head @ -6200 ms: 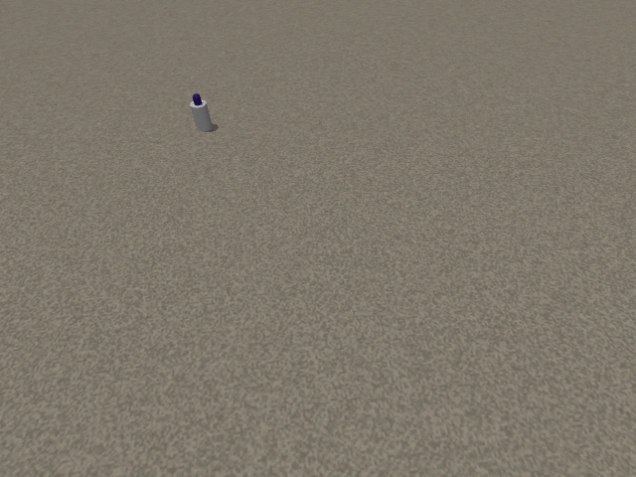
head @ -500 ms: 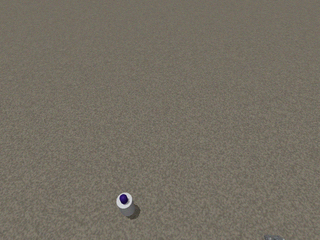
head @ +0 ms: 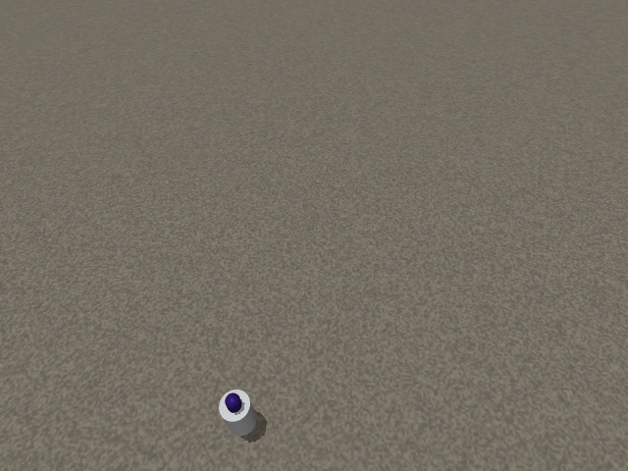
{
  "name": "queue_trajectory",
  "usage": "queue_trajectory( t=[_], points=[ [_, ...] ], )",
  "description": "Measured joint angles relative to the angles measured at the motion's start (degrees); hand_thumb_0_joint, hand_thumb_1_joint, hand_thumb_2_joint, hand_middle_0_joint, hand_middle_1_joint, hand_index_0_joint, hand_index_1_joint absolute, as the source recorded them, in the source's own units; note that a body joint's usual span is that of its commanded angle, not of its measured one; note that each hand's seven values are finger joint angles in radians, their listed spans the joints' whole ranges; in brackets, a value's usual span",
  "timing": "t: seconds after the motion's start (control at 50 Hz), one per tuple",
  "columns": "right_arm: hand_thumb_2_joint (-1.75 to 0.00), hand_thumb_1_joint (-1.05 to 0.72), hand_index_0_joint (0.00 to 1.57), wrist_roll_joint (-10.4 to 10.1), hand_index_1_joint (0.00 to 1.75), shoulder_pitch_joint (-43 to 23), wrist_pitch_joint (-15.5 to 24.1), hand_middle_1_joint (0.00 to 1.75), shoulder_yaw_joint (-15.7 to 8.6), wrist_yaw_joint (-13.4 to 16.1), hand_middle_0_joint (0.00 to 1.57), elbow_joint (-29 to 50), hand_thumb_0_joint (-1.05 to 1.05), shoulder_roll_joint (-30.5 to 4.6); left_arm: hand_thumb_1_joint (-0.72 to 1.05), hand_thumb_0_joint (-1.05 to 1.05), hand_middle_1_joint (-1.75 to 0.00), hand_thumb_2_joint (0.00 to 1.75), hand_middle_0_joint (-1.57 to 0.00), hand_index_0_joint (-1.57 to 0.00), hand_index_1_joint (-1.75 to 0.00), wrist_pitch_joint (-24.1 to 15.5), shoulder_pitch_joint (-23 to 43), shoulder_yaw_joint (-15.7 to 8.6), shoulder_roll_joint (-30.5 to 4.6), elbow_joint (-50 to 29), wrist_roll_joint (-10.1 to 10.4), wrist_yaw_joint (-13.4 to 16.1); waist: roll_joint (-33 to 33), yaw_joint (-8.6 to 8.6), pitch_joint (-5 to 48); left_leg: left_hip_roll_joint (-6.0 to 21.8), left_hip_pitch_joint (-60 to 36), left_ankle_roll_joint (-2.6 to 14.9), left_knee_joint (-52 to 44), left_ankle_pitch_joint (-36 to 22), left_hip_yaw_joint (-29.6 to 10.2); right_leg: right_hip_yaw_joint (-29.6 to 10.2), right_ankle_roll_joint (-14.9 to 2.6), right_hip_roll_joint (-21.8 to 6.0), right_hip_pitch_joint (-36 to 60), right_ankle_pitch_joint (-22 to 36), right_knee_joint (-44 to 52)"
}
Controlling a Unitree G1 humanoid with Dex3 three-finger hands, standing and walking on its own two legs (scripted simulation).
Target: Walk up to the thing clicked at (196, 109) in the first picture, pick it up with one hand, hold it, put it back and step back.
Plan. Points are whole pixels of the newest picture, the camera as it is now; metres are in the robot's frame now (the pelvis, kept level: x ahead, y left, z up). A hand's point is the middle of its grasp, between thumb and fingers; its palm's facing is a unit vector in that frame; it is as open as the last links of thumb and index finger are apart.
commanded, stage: walk up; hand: left
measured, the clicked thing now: (237, 410) +0.41 +0.24 -0.68
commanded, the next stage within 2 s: stand in 0.62 s
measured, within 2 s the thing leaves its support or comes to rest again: neither
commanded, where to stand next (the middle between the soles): +0.05 +0.01 m, yaw +0 degrees
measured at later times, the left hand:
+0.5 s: hand out of the picture +0.07 +0.26 -0.16, palm faces -0.01 -0.94 -0.33, open 7.4 cm
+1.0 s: hand out of the picture +0.09 +0.25 -0.15, palm faces -0.03 -0.94 -0.34, open 7.4 cm
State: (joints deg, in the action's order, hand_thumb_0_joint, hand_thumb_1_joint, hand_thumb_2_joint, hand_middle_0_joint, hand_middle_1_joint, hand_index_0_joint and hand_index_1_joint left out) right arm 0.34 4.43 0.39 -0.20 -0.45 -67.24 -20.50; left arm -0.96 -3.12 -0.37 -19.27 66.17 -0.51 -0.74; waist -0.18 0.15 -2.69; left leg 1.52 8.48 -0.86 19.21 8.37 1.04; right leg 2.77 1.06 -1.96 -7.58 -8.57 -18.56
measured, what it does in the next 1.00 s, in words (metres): stands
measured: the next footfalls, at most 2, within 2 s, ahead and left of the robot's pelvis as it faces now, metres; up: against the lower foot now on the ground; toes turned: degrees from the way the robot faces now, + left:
none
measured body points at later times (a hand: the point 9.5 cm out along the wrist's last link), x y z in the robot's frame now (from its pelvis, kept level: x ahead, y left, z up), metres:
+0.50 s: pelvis +0.00 +0.00 +0.00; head +0.01 +0.00 +0.45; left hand +0.07 +0.30 -0.13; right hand +0.08 -0.29 -0.14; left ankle +0.02 +0.13 -0.75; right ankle +0.02 -0.13 -0.75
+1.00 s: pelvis +0.01 +0.00 +0.00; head +0.02 +0.00 +0.45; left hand +0.09 +0.30 -0.13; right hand +0.09 -0.30 -0.13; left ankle +0.02 +0.13 -0.75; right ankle +0.02 -0.13 -0.75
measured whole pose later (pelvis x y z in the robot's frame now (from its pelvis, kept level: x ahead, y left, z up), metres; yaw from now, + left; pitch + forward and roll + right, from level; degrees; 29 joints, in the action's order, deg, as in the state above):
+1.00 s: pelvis +0.01 +0.00 +0.00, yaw +0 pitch -2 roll +0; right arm 0.6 4.8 0.5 -0.1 -0.4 -66.3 -20.1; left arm -0.7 -5.7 0.1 -19.8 65.2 -0.9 -0.5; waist 0.2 -0.1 -2.1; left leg 1.2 7.1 -0.8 17.9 8.9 1.5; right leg 2.4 1.3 -2.3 -6.9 -9.5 -18.3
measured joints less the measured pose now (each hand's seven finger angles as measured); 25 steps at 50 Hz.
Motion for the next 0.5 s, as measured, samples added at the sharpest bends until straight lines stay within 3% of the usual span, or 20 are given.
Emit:
queue_trajectory(
  t=[0.16,0.5],
  points=[
    [-0.9,-0.9,0.2,0.2,0.3,1.2,0.2,0.3,0.0,0.2,0.2,-0.5,0.01,0.2,0.9,0.0,-0.29,0.9,-0.21,-0.21,-0.3,0.5,-0.2,-0.2,0.0,0.5,-0.1,-0.1,-0.2,0.38,0.2,-0.3,-0.4,0.23,-0.6,-0.1,0.4,-0.3,0.21,-0.2,0.1,0.1,0.2],
    [-0.9,-0.9,0.2,0.1,0.3,0.6,0.1,0.3,0.0,0.0,0.2,0.2,0.01,0.8,0.9,0.0,-0.29,0.9,-0.21,-0.2,-0.3,0.6,-2.2,-0.5,-0.2,1.3,-0.2,0.0,0.5,-0.43,0.2,-0.3,-0.4,0.36,-0.3,0.2,0.5,-0.5,0.34,-0.3,0.2,0.0,0.4]
  ],
)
